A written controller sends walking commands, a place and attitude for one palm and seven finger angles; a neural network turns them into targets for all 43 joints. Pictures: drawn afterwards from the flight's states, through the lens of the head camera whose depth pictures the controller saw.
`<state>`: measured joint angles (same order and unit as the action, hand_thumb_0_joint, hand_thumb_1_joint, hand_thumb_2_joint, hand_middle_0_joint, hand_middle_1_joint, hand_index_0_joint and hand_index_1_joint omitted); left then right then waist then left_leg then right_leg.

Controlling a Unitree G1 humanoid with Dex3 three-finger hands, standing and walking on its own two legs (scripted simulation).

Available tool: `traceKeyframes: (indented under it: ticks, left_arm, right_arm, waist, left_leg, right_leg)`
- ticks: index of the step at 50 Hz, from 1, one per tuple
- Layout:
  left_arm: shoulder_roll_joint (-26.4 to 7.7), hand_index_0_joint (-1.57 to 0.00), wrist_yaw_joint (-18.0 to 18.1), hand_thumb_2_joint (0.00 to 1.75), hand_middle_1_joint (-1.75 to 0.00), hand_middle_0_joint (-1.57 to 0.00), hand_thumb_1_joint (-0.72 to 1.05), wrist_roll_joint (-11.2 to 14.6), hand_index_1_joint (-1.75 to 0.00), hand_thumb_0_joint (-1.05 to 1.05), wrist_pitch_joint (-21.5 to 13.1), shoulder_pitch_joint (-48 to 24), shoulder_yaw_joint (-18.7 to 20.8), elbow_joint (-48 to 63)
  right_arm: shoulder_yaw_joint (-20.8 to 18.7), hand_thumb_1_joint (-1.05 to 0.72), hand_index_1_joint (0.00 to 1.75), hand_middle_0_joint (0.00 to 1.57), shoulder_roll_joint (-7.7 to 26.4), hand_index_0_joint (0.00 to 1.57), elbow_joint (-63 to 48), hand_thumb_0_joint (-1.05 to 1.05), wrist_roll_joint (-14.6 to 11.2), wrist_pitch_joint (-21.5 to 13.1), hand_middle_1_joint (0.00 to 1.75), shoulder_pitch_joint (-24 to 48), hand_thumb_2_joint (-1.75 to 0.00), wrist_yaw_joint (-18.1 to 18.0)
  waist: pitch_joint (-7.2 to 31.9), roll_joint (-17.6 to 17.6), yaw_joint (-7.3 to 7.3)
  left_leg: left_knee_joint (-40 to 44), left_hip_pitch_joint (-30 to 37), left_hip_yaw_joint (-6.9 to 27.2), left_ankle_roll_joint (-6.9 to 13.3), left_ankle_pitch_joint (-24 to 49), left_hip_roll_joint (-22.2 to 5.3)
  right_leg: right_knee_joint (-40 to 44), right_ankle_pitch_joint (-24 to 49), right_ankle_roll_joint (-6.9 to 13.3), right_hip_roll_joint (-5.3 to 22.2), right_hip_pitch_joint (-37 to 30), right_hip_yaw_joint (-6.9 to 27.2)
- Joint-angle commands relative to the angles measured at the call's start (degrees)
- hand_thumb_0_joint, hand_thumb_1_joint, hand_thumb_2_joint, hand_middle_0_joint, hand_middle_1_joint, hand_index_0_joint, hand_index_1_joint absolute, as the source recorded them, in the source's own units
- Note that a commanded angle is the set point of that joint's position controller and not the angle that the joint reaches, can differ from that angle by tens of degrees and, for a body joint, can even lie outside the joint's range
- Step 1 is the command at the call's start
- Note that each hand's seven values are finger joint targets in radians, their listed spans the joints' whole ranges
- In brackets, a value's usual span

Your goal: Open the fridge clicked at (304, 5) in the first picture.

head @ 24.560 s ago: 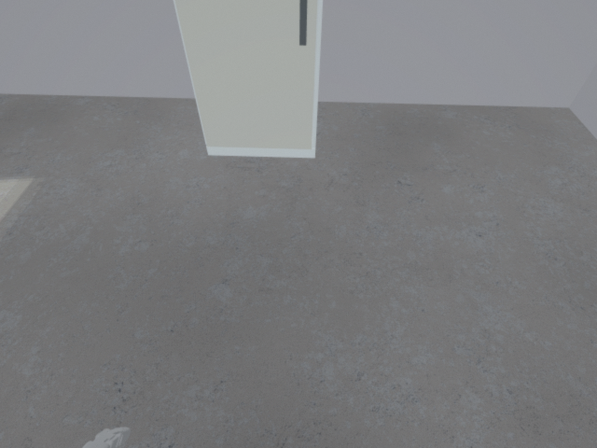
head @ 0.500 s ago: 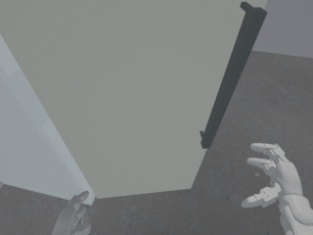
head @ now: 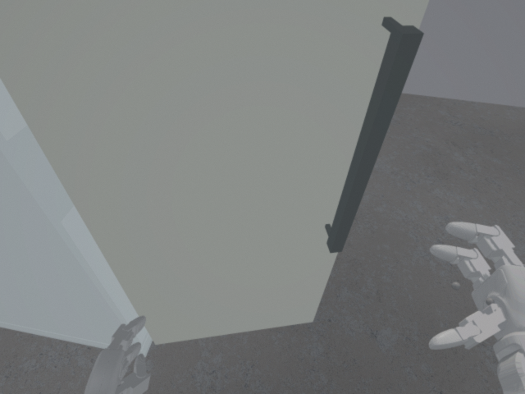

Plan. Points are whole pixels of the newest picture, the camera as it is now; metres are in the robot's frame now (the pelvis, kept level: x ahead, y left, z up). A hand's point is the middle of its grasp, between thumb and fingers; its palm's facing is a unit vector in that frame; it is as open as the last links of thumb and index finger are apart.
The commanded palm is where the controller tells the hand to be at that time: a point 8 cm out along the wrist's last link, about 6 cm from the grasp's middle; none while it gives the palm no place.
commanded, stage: draw the hand back to the body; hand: right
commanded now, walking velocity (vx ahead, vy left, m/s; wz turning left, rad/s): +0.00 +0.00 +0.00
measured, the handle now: (355, 162) +0.47 -0.15 +0.13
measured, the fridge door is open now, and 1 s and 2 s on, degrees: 71 71 71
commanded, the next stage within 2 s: step back with the hand held close in 1.08 s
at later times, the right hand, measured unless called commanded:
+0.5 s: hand (504, 270) +0.24 -0.27 +0.16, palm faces +0.42 +0.83 -0.36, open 10.8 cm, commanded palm +0.18 -0.31 +0.18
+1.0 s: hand out of the picture +0.22 -0.28 +0.18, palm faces +0.46 +0.81 -0.36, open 7.5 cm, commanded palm +0.17 -0.31 +0.20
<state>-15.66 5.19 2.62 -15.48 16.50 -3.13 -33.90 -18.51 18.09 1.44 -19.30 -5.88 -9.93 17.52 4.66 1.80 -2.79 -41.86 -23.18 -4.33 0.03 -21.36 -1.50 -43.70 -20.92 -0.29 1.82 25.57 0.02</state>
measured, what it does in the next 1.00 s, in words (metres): stands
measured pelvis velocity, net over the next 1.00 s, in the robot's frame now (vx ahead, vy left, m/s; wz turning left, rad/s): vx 0.02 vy -0.01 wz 0.02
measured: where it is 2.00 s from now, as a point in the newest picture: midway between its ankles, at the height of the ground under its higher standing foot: outside the picture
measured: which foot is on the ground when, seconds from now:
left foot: down 0.00-1.00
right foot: down 0.00-1.00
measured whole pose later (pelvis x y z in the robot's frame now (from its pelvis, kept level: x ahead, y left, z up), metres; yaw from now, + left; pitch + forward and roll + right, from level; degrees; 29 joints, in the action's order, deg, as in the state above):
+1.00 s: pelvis +0.02 -0.01 +0.03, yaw +1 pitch -5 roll +0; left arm -13.0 4.4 -1.2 -7.4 12.2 -2.0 -37.9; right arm -19.7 20.3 -19.3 -4.2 -1.4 -23.4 -5.0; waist -0.9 1.8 -5.2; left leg -21.5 -2.4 -2.8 -0.8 -13.8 -1.6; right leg -23.0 -13.7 0.2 1.0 4.0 -2.0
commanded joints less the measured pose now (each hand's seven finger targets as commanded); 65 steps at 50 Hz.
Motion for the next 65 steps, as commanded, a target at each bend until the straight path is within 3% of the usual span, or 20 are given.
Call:
traceKeyframes:
  ticks: [1, 3, 6, 9, 14, 18, 22, 26, 30, 32, 35, 40, 47, 52, 57, 59, 60, 61, 64, 65]
  left_arm:
    - [-6.2, -0.2, 1.3, 0.9, -0.3, -0.2, 0.9, -1.6, -0.3, 0.0, -2.8, -7.8, 3.7, 7.1]
    - [-5.3, -0.2, 1.1, 0.9, -0.3, -0.2, 0.9, -2.3, -0.3, 0.0, -2.3, -8.3, 3.0, 7.3]
    - [-5.0, -0.2, 1.1, 0.9, -0.3, -0.2, 0.9, -2.3, -0.3, 0.0, -0.5, -9.0, 2.8, 6.8]
    - [-4.8, -0.2, 1.2, 0.9, -0.3, -0.2, 0.9, -2.6, -0.3, 0.0, 0.3, -9.3, 2.8, 6.6]
    - [-4.5, -0.2, 1.5, 0.9, -0.3, -0.2, 0.9, -2.9, -0.3, 0.0, 1.1, -10.2, 2.5, 5.6]
    - [-4.0, -0.2, 1.3, 0.9, -0.3, -0.2, 0.9, -3.0, -0.3, 0.0, 1.6, -10.5, 2.7, 5.2]
    - [-4.5, -0.2, 0.7, 0.9, -0.3, -0.2, 0.9, -3.6, -0.3, 0.0, 2.4, -10.8, 2.9, 5.0]
    - [-3.8, -0.2, -0.1, 0.9, -0.3, -0.2, 0.9, -3.6, -0.3, 0.0, 3.2, -10.9, 2.9, 5.3]
    - [-3.4, -0.2, -0.3, 0.9, -0.3, -0.2, 0.9, -3.7, -0.3, 0.0, 3.8, -11.3, 3.2, 5.5]
    - [-3.9, -0.2, -0.2, 0.9, -0.3, -0.2, 0.9, -4.0, -0.3, 0.0, 4.1, -11.3, 3.5, 5.4]
    - [-3.2, -0.2, -0.4, 0.9, -0.3, -0.2, 0.9, -3.7, -0.3, 0.0, 4.5, -11.4, 3.5, 5.6]
    - [-3.7, -0.2, -0.4, 0.9, -0.3, -0.2, 0.9, -3.6, -0.3, 0.0, 5.1, -11.2, 3.7, 5.4]
    - [-3.8, -0.2, 0.1, 0.9, -0.3, -0.2, 0.9, -4.1, -0.3, 0.0, 4.9, -12.0, 3.9, 5.3]
    - [-3.6, -0.2, 0.0, 0.9, -0.3, -0.2, 0.9, -4.2, -0.3, 0.0, 4.3, -12.3, 3.7, 4.7]
    - [-3.7, -0.2, 0.0, 0.9, -0.3, -0.2, 0.9, -4.1, -0.3, 0.0, 4.5, -12.4, 3.9, 4.4]
    - [-3.6, -0.2, 0.0, 0.9, -0.3, -0.2, 0.9, -3.9, -0.3, 0.0, 4.7, -12.6, 3.9, 4.7]
    - [-3.2, -0.2, -0.2, 0.9, -0.3, -0.2, 0.9, -3.9, -0.3, 0.0, 4.4, -13.2, 3.7, 5.0]
    - [-4.5, -0.2, -0.4, 0.9, -0.3, -0.2, 0.9, -3.0, -0.3, 0.0, 5.9, -14.2, 3.3, 8.0]
    - [-3.7, -0.2, -0.4, 0.9, -0.3, -0.2, 0.9, -3.5, -0.3, 0.0, 7.9, -13.2, 3.7, 7.2]
    - [-3.8, -0.2, -0.5, 0.9, -0.3, -0.2, 0.9, -3.4, -0.3, 0.0, 8.4, -12.8, 4.1, 7.9]
  right_arm:
    - [-7.3, 0.33, 1.02, 0.24, 19.5, 0.24, -17.9, 0.0, 7.4, -2.6, 1.02, 12.8, -0.31, -8.0]
    - [-2.1, 0.26, 0.98, 0.24, 11.6, 0.24, -16.7, 0.0, 9.2, -1.3, 0.98, 5.7, -0.34, -14.2]
    - [-2.7, 0.15, 0.92, 0.24, 12.8, 0.24, -21.1, 0.0, 12.1, -0.8, 0.92, 2.7, -0.39, -18.7]
    - [-2.8, 0.04, 0.85, 0.23, 13.5, 0.23, -24.6, 0.0, 13.7, -0.7, 0.85, 2.2, -0.44, -21.4]
    - [-2.5, -0.14, 0.75, 0.23, 13.1, 0.23, -26.2, 0.0, 15.3, -0.3, 0.75, 2.5, -0.53, -23.4]
    - [-1.9, -0.28, 0.66, 0.22, 11.3, 0.22, -26.7, 0.0, 15.6, 0.1, 0.66, -0.6, -0.6, -23.6]
    - [-5.8, -0.43, 0.58, 0.22, 14.0, 0.22, -27.8, 0.0, 15.8, 0.0, 0.58, -4.1, -0.67, -23.6]
    - [-6.1, -0.57, 0.49, 0.21, 13.5, 0.21, -31.9, 0.0, 15.7, 0.0, 0.49, -5.1, -0.74, -23.4]
    - [-7.2, -0.72, 0.41, 0.21, 13.5, 0.21, -32.6, 0.0, 15.4, 0.4, 0.41, -6.9, -0.81, -23.2]
    - [-9.5, -0.79, 0.36, 0.2, 15.6, 0.2, -33.1, 0.0, 15.4, 0.4, 0.36, -6.9, -0.85, -23.3]
    - [-8.8, -0.9, 0.3, 0.2, 14.0, 0.2, -35.0, 0.0, 15.2, 0.2, 0.3, -7.3, -0.9, -23.1]
    - [-6.7, -0.9, 0.3, 0.2, 11.8, 0.2, -31.8, 0.0, 15.2, 0.8, 0.3, -7.3, -0.9, -22.9]
    - [-9.3, -0.9, 0.3, 0.2, 15.2, 0.2, -34.1, 0.0, 15.6, 0.0, 0.3, -6.3, -0.9, -23.5]
    - [-8.9, -0.9, 0.3, 0.2, 14.9, 0.2, -35.2, 0.0, 15.9, -0.4, 0.3, -5.6, -0.9, -23.8]
    - [-8.5, -0.9, 0.3, 0.2, 13.5, 0.2, -31.1, 0.0, 15.5, -0.3, 0.3, -7.2, -0.9, -23.5]
    - [-8.4, -0.9, 0.3, 0.2, 13.4, 0.2, -31.4, 0.0, 15.2, -0.4, 0.3, -6.3, -0.9, -23.3]
    - [-4.2, -0.9, 0.3, 0.2, 10.2, 0.2, -34.3, 0.0, 15.6, -0.8, 0.3, -4.2, -0.9, -22.8]
    - [-11.7, -0.9, 0.3, 0.2, 18.8, 0.2, -38.6, 0.0, 16.4, -3.5, 0.3, 3.3, -0.9, -24.1]
    - [-7.1, -0.9, 0.3, 0.2, 12.6, 0.2, -32.1, 0.0, 16.8, -3.6, 0.3, -8.3, -0.9, -23.8]
    - [-7.2, -0.9, 0.3, 0.2, 12.6, 0.2, -32.9, 0.0, 16.9, -3.7, 0.3, -10.2, -0.9, -23.8]
  waist:
    - [4.5, 2.1, -1.71]
    - [0.7, -1.3, -0.22]
    - [2.5, 3.2, -1.04]
    - [4.0, 1.6, -0.97]
    - [0.7, 2.2, -0.96]
    - [-0.4, 1.4, -1.18]
    - [0.8, -0.5, -2.48]
    - [0.9, 3.6, -2.37]
    - [-0.9, 0.4, -2.13]
    - [-0.5, 0.5, -2.53]
    - [-0.6, 3.5, -2.23]
    - [-3.6, -0.2, -1.69]
    - [-0.4, 1.6, -2.71]
    - [-2.2, 4.6, -2.5]
    - [-5.2, -0.8, -2.31]
    - [-5.6, 0.0, -2.27]
    - [-4.9, 1.9, -1.8]
    - [-8.3, 1.4, 0.56]
    - [-6.7, -6.0, 0.76]
    - [-4.5, -4.9, 0.78]
  left_leg:
    - [13.3, 3.4, 4.7, 1.2, 6.5, 0.8]
    - [14.1, 2.9, 3.6, 0.8, 3.3, 0.2]
    - [14.7, 6.3, 3.0, 0.9, 5.4, 0.4]
    - [15.9, 9.2, 2.8, 0.8, 8.6, 0.5]
    - [17.8, 11.2, 2.2, 0.8, 10.5, 1.0]
    - [18.3, 13.9, 1.8, 0.8, 13.3, 0.9]
    - [19.3, 17.1, 1.7, 0.8, 18.9, 1.1]
    - [19.9, 18.2, 1.8, 0.8, 21.0, 1.0]
    - [20.6, 18.9, 1.5, 0.5, 23.0, 0.9]
    - [21.7, 19.4, 1.7, 0.6, 24.2, 1.1]
    - [21.3, 19.4, 1.8, 0.5, 23.6, 0.9]
    - [22.3, 18.1, 1.3, 0.3, 20.5, 1.1]
    - [23.5, 20.0, 1.9, 0.5, 20.3, 1.1]
    - [24.3, 19.3, 1.9, 0.8, 18.3, 1.2]
    - [25.4, 18.2, 1.5, 0.5, 15.3, 1.5]
    - [25.5, 17.9, 1.8, 0.4, 13.9, 1.2]
    - [25.3, 17.7, 2.0, 0.3, 13.7, 1.1]
    - [28.0, 11.8, 6.8, 0.3, 14.2, -1.1]
    - [28.9, 8.9, 7.1, 0.6, 14.3, -3.6]
    - [27.9, 9.0, 6.9, 0.7, 16.2, -4.0]
  right_leg:
    - [10.0, 7.1, 2.0, -2.5, -5.7, 0.3]
    - [11.5, 4.7, 2.1, -2.0, -6.0, 0.5]
    - [13.9, 6.0, 2.1, -1.7, -9.7, 0.2]
    - [15.6, 8.9, 2.3, -1.5, -12.9, -0.2]
    - [19.0, 11.2, 2.0, -1.3, -15.6, 0.0]
    - [20.6, 15.0, 1.9, -0.9, -17.5, -0.1]
    - [21.5, 20.9, 1.7, -1.0, -19.1, -0.5]
    - [21.8, 24.2, 1.2, -0.9, -20.9, -0.9]
    - [21.8, 25.4, 1.6, -0.7, -21.0, -1.6]
    - [22.1, 25.5, 1.6, -1.2, -21.4, -1.9]
    - [22.0, 25.9, 1.5, -0.9, -22.2, -2.2]
    - [23.2, 22.3, 1.7, -0.8, -21.2, -2.1]
    - [23.6, 21.4, 2.0, -1.5, -22.5, -2.2]
    - [24.3, 20.1, 1.5, -1.4, -22.4, -1.8]
    - [25.3, 17.1, 1.7, -1.1, -21.2, -1.8]
    - [25.5, 15.6, 1.8, -1.1, -21.0, -1.8]
    - [25.4, 15.4, 1.9, -1.2, -22.1, -2.0]
    - [22.9, 10.4, 2.8, -0.3, -16.5, -1.2]
    - [19.6, 11.0, 2.5, -0.8, -16.5, -0.7]
    - [19.1, 12.7, 2.6, -0.5, -17.3, -1.0]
